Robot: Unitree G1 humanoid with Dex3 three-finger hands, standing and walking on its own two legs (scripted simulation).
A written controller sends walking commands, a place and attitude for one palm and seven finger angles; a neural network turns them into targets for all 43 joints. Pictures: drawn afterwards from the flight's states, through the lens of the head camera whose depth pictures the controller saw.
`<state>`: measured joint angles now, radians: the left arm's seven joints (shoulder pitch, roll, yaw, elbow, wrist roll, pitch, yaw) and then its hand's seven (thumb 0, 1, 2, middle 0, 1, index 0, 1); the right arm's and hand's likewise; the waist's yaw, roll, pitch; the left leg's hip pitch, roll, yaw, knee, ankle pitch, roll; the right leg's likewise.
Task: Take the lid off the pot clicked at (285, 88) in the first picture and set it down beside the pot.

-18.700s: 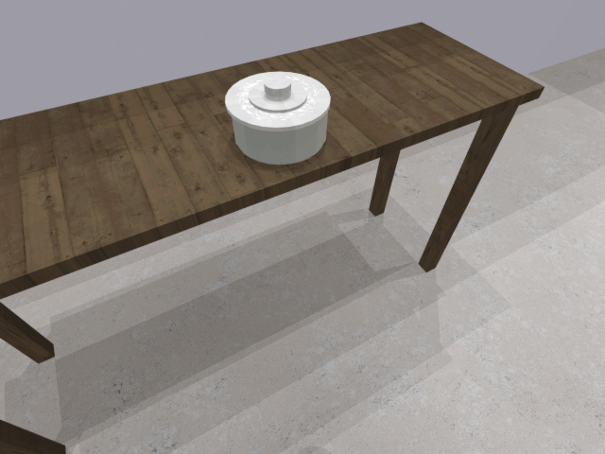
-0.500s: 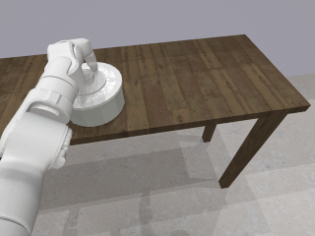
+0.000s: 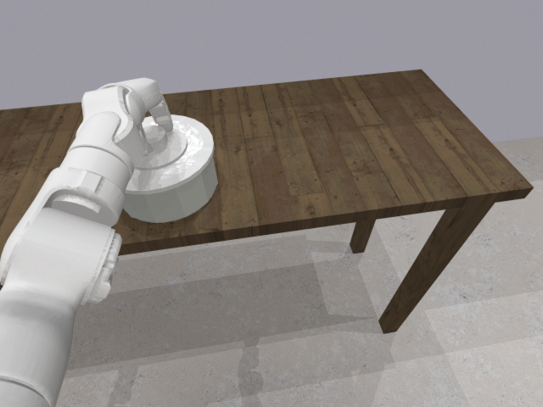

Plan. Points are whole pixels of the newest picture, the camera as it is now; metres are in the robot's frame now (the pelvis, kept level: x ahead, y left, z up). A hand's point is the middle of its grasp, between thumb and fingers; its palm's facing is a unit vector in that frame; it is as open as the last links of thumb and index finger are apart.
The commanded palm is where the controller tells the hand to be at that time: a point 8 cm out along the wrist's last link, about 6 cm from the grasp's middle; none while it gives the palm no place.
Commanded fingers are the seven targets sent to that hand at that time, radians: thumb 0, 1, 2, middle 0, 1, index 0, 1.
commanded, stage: close the fingers and squeeze the knob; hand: left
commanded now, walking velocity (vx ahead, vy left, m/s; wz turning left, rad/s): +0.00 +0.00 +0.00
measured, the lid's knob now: (151, 138) +0.51 +0.18 +0.14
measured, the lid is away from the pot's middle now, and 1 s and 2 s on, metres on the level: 0.00 0.00 0.00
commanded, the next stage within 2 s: lift the lid straight up in 1.44 s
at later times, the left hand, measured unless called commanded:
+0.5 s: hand (142, 143) +0.46 +0.18 +0.17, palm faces -0.35 -0.12 -0.93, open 9.5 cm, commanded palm +0.45 +0.18 +0.22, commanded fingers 0.00 0.15 0.93 -0.58 -1.01 -0.58 -1.01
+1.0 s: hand (143, 141) +0.47 +0.17 +0.17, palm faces -0.35 -0.12 -0.93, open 8.1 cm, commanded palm +0.46 +0.18 +0.22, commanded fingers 0.00 0.39 0.90 -0.68 -1.07 -0.65 -1.02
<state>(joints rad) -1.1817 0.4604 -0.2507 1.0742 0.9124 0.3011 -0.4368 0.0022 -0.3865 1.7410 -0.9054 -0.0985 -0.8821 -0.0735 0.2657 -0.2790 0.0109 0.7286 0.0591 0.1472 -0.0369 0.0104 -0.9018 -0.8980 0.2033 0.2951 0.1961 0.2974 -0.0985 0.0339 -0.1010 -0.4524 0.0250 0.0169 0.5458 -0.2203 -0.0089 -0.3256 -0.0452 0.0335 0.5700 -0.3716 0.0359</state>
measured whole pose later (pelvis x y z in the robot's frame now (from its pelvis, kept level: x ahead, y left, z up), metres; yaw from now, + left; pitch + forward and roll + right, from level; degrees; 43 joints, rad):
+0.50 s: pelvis +0.00 +0.00 +0.00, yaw +0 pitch +7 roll +1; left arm -1.13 0.45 -0.26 1.02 0.91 0.30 -0.42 0.00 0.04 0.98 -0.49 -0.91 -0.48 -0.87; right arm 0.24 -0.27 0.01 0.72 0.06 0.13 -0.04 0.01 -0.90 -0.90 0.20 0.30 0.20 0.30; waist -0.09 0.04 -0.09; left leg -0.44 0.02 0.02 0.53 -0.21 -0.01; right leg -0.31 -0.05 0.03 0.55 -0.36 0.04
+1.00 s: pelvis +0.00 +0.00 +0.00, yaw +0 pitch +7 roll +1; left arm -1.13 0.45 -0.26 1.01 0.91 0.31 -0.43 0.01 0.23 0.84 -0.61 -1.04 -0.55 -0.97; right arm 0.24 -0.27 0.01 0.72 0.06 0.14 -0.04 0.01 -0.90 -0.90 0.20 0.30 0.20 0.30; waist -0.08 0.04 -0.09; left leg -0.43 0.02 0.02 0.53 -0.21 -0.01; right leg -0.31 -0.05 0.03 0.55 -0.36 0.04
